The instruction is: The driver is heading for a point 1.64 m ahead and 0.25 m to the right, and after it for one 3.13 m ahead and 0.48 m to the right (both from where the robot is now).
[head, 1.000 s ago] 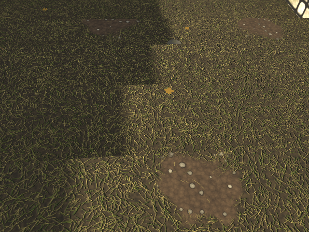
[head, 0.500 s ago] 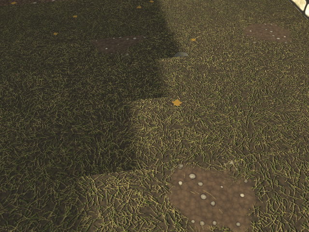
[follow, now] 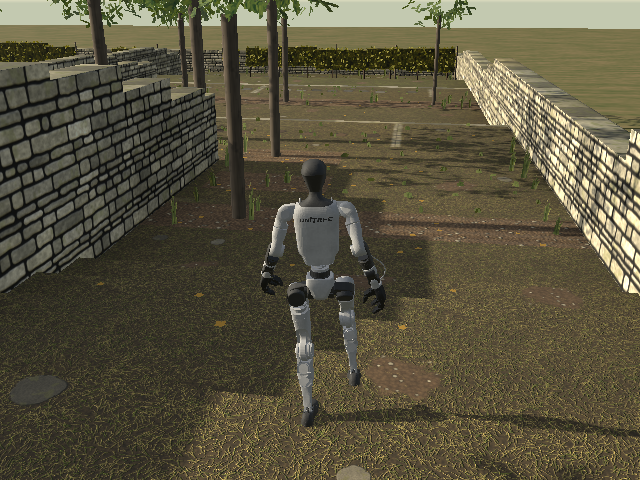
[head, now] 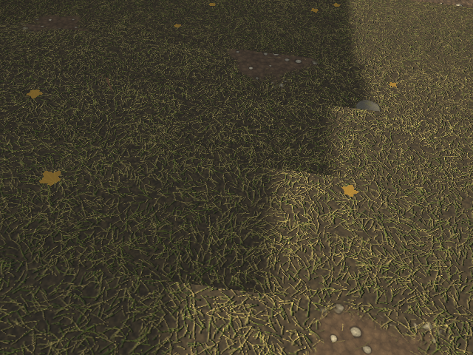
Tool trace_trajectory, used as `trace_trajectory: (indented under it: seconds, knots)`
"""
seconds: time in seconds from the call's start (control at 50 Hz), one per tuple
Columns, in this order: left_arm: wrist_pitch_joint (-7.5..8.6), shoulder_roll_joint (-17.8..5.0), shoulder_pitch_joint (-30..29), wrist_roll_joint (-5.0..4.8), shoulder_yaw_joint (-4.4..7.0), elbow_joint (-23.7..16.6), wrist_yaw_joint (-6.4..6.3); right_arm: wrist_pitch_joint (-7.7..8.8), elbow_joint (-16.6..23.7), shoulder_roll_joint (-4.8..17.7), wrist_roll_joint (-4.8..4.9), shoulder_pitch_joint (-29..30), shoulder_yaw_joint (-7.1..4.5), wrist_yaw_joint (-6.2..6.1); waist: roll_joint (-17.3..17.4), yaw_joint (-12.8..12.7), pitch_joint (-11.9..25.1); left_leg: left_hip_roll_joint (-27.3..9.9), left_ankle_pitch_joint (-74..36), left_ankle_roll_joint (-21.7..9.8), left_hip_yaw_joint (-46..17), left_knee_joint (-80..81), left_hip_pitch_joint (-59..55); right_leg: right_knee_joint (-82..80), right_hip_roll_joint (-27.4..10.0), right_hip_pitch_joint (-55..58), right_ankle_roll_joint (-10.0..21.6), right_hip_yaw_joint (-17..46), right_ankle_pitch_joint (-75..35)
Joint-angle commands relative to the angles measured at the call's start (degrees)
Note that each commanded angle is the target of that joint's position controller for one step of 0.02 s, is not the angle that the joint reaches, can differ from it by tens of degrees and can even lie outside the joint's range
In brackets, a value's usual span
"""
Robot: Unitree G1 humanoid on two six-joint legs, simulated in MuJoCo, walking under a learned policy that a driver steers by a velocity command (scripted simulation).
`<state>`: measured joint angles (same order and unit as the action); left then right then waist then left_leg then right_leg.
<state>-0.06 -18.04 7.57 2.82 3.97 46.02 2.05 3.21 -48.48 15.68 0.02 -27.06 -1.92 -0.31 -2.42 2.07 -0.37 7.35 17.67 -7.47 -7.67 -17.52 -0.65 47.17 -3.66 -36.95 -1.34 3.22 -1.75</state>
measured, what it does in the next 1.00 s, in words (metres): goes down, turning right: right foot 0.17 m lower, then left foot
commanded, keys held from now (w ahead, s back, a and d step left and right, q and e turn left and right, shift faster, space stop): w+q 0.08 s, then w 0.06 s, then w+e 0.80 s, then e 0.06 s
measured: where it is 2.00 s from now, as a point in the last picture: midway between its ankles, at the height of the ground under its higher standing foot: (250, 350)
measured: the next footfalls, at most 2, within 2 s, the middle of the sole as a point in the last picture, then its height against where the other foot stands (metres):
right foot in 0.30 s outside the picture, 0.17 m lower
left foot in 0.76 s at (205, 334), level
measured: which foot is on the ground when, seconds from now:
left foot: down 0.00-0.30, up 0.32-0.74, down 0.76-1.00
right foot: up 0.00-0.28, down 0.30-0.76, up 0.78-1.00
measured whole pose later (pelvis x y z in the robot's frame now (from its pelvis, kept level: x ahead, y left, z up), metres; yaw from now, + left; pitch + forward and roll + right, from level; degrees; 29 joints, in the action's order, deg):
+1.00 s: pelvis +0.57 -0.03 -0.16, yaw -16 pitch +0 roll +1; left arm -1.5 -19.1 13.8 1.5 5.5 47.6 1.4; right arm 4.3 -49.3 15.2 -0.8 -16.6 -2.6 -0.5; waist -2.8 0.3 -2.9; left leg 1.6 10.9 -3.0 5.1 -19.8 8.6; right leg 57.2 -1.2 -31.0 1.9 3.1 16.0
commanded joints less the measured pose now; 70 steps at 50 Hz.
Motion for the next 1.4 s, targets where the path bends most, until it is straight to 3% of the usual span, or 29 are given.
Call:
trace_trajectory:
  seconds: [0.02,0.2,0.24,0.28,0.3,0.32,0.34,0.36,0.38,0.4,0.42,0.44,0.52,0.6,0.72,0.74,0.76,0.78,0.8,0.82,0.86,1.08,1.18,1.22,1.24,1.26,1.28,1.32,1.4]
  knots:
    - [0.81,-3.7,-9.4,0.06,0.81,-5.3,0.27,1.13,0.5,8.9,-0.36,-2.7,-2.37,-1.1,6.4,1.9,-4.1,-11.2,-19.4,-5.4,-10.7,0.6,3.5,-6.9,2.3,-3.8,-0.3,-1.9,-10.5]
    - [4.17,-0.5,-15.8,-0.18,-0.84,-9.9,0.27,0.8,-3.1,6.5,-2.75,-8.2,-1.19,-2.96,5.3,6.7,-6.7,-7.9,-18.1,-3.6,-13.9,-18.9,1.0,-21.5,2.3,-0.8,3.3,-2.9,-20.0]
    - [5.07,0.2,-5.0,-1.36,-0.75,-6.0,-1.07,0.9,-4.1,6.5,-3.17,-6.1,-1.1,-3.33,2.4,2.2,-3.0,-4.8,-21.2,-1.9,-10.2,-30.6,1.3,-30.8,1.2,13.9,3.3,-2.8,-26.0]
    - [4.54,-2.4,15.7,-1.28,0.73,1.4,-2.41,0.77,-5.4,7.7,-1.88,-3.3,-1.51,-2.98,0.5,-8.2,3.6,-2.5,-23.8,-1.1,-5.1,-55.3,5.1,-36.8,0.3,34.0,4.4,-4.2,-33.3]
    - [3.93,-5.9,25.1,-0.83,2.16,5.5,-2.28,0.64,-4.0,6.7,-0.8,1.6,-1.92,-2.1,-6.1,-12.2,5.5,2.6,3.4,0.8,0.4,-76.6,18.7,-33.2,-3.7,48.5,7.5,0.4,-32.7]
    - [4.01,-8.6,30.1,0.07,2.16,7.0,-1.36,0.85,-3.7,3.1,1.25,-6.2,-1.32,-2.39,-12.5,-7.1,12.6,5.2,31.3,2.9,0.2,-94.5,38.3,-6.5,-11.9,69.5,9.7,6.3,-62.0]
    - [4.26,-7.7,29.6,-1.04,1.92,6.0,-0.8,1.4,-2.9,4.2,2.68,-9.8,-0.6,-3.11,-12.2,-6.3,20.1,2.2,25.9,4.1,-2.6,-96.2,50.1,-3.9,-18.4,79.8,17.2,19.6,-66.3]
    - [4.31,-5.2,25.3,-1.35,1.83,4.1,-1.04,1.17,-3.0,6.4,0.12,-4.5,-0.07,-2.8,-3.1,-7.8,16.6,-3.6,17.7,4.3,1.2,-90.1,58.5,-12.8,-18.5,74.9,20.8,23.0,-39.8]
    - [4.04,-7.6,18.5,-1.42,2.82,3.0,-2.46,0.71,-1.7,6.8,-1.96,-1.1,0.38,-2.08,-5.6,-6.1,15.3,-5.6,12.0,4.5,3.7,-89.6,59.4,-22.7,-20.3,64.1,25.7,32.5,-4.0]
    - [4.58,-2.9,14.6,-2.38,0.97,2.6,-2.66,1.09,-0.5,9.3,-4.85,7.2,-0.45,-1.32,5.8,-4.3,7.9,-8.7,2.7,4.3,2.5,-76.2,54.3,-28.8,-15.5,49.0,21.1,30.0,4.6]
    - [5.24,-3.5,15.1,-1.54,0.66,3.8,-2.74,0.57,0.6,7.7,-5.12,9.3,-0.31,-0.42,0.7,-2.5,3.5,-9.3,2.1,5.4,2.0,-71.0,49.2,-29.3,-17.0,37.3,23.1,33.2,-3.3]
    - [5.48,-1.5,15.5,-1.59,-0.04,6.4,-2.65,-0.64,2.2,5.4,-4.08,14.0,0.16,-0.16,5.5,0.4,-3.9,-11.7,1.5,7.5,2.2,-57.3,43.7,-31.6,-12.2,23.3,20.7,27.4,-10.7]
    - [5.19,-1.7,15.3,-2.16,-0.08,6.9,-1.95,-0.19,3.5,0.0,-2.32,17.4,2.3,1.16,-2.8,0.5,1.2,-8.9,-13.9,8.0,7.4,-33.2,23.3,-32.3,-1.7,14.1,15.2,12.7,-27.9]
    - [3.6,-1.1,21.2,-3.88,0.01,7.5,-1.98,-0.7,6.2,1.6,-1.79,28.2,2.12,0.52,0.1,-4.0,0.8,-6.9,-19.2,7.6,6.8,-25.6,27.5,-29.8,-1.7,25.3,11.1,16.5,-21.5]
    - [1.66,-3.3,23.0,-1.9,0.82,7.3,-3.04,1.31,8.0,3.2,-1.0,28.1,1.49,0.59,-1.8,-3.4,-1.0,-3.7,-7.6,5.6,5.0,-10.4,19.3,-22.5,-1.1,32.6,10.8,21.9,-16.9]
    - [2.11,-3.6,20.4,-2.39,0.93,6.5,-2.75,1.91,6.2,4.8,-1.27,21.1,0.73,-0.01,0.1,0.7,2.0,-5.8,-9.0,3.8,2.4,-7.5,7.2,-14.8,1.6,26.9,9.4,19.8,-15.7]
    - [2.93,-1.8,18.8,-3.14,0.54,4.1,-2.28,2.31,5.2,9.7,-2.13,10.9,-0.64,-1.03,6.8,5.1,10.2,-17.7,-2.6,0.3,-9.1,-6.8,-7.4,-0.4,4.3,19.3,7.8,14.5,-5.0]
    - [2.95,2.2,25.1,-4.37,-0.21,3.3,-2.35,1.02,5.5,12.9,-2.12,9.2,-1.67,-1.63,16.4,2.5,16.9,-31.2,2.1,-6.1,-28.7,-2.9,-18.7,14.2,11.7,5.2,6.2,5.2,33.3]
    - [2.18,-4.1,22.9,-2.38,1.01,3.5,-2.83,0.12,4.7,9.8,-1.04,9.6,-1.9,-1.42,10.5,2.5,11.8,-31.8,7.9,-7.5,-33.1,-2.3,-13.2,19.8,8.0,-2.0,6.5,2.4,35.1]
    - [1.85,-4.3,20.1,-1.68,1.36,3.9,-2.59,-0.15,5.7,5.5,-1.36,13.2,-1.06,-1.1,4.6,0.9,3.5,-28.7,2.3,-6.2,-24.7,-0.2,-4.8,19.3,5.6,-0.9,5.6,3.6,28.7]
    - [0.74,-1.7,17.5,-1.13,1.26,3.4,-2.0,0.6,5.5,2.8,-1.57,16.3,-0.62,-0.5,6.0,-1.7,-2.1,-24.2,-12.8,-3.7,-13.0,3.3,5.6,16.3,2.8,3.7,4.1,2.6,24.2]
    - [-1.89,1.0,3.5,-1.23,-0.5,-4.3,0.97,0.9,2.2,6.2,-1.17,11.0,-1.93,-0.2,8.1,-3.3,1.3,-20.2,-50.4,-2.1,12.9,-0.7,10.5,5.3,2.0,9.3,3.7,-4.8,7.1]
    - [-3.64,-2.3,4.4,-0.34,0.21,-4.3,-0.6,0.51,3.7,9.2,-1.01,12.1,-2.66,0.08,9.5,-3.8,3.5,-22.6,-57.7,-0.1,15.4,-13.5,10.1,1.1,4.0,18.5,6.8,-6.1,14.1]
    - [-2.85,-2.0,7.4,-0.52,0.3,-3.6,-1.0,-0.89,1.6,9.9,-0.32,8.4,-3.17,0.03,10.2,-4.8,2.4,-19.8,-53.8,1.4,15.9,-26.1,9.9,-15.5,8.9,25.2,7.0,-8.6,17.5]
    - [-1.82,-4.0,11.1,-0.19,0.78,-2.7,-1.56,-1.23,1.8,8.7,0.09,7.2,-2.95,-0.09,4.2,-6.8,4.6,-17.2,-33.4,4.1,16.4,-39.6,18.6,-24.2,4.0,36.0,8.7,-1.3,-4.3]
    - [-0.95,-9.2,9.9,-1.02,1.26,-3.7,-1.81,-2.16,3.6,0.9,-1.55,0.1,-1.09,0.07,-9.0,-0.1,7.1,-9.6,21.4,7.0,15.7,-54.8,34.6,-17.0,-16.2,47.4,15.1,19.2,-54.2]
    - [-0.49,-9.5,14.3,-4.41,1.54,-3.1,-1.7,-3.6,2.1,3.1,-1.81,0.1,-1.33,-0.83,-4.0,-5.4,13.5,-9.0,18.7,7.9,6.6,-55.7,30.8,-19.5,-19.1,41.6,22.7,18.4,-58.1]
    - [-0.31,-1.4,6.3,-3.21,-1.19,-2.1,-2.19,-4.38,1.2,4.4,-0.05,4.0,-1.35,-1.11,-2.7,-2.2,2.8,-10.2,13.6,8.4,4.9,-48.4,27.3,-26.8,-13.4,29.4,19.3,10.4,-32.5]
    - [0.68,0.5,1.2,-1.6,-2.79,-1.9,-3.72,-6.77,-1.4,4.0,-0.6,4.1,-1.8,-0.57,-1.7,0.1,2.1,-7.4,5.7,7.8,4.5,-43.2,18.3,-29.0,-10.4,23.6,15.2,1.3,-32.6]
Velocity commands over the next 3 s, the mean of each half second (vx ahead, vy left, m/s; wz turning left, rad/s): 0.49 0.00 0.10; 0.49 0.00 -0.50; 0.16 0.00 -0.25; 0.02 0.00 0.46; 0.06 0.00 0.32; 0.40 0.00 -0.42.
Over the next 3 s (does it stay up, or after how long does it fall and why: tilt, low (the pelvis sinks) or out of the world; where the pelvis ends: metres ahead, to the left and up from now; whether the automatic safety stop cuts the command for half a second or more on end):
stays up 0.73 -0.05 -0.17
